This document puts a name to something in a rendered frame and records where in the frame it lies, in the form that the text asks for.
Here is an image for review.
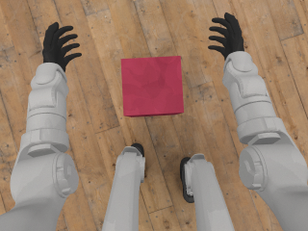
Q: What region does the robot left upper arm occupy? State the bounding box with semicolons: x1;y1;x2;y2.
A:
0;152;79;231

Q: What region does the right robot thigh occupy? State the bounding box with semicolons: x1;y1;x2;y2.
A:
184;159;235;231

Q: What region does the robot left forearm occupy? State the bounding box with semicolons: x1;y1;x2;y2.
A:
10;63;69;201

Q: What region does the carton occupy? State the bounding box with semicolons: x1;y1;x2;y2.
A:
120;56;184;117

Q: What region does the robot right upper arm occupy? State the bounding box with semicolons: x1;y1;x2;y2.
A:
239;143;308;231

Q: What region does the robot right forearm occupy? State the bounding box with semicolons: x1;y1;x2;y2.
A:
222;51;308;180

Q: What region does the left robot shin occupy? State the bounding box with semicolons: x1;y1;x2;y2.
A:
115;146;141;168

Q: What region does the robot right hand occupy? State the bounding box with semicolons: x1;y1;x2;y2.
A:
208;13;244;61

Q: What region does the robot left hand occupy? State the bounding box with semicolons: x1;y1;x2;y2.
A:
42;21;82;72

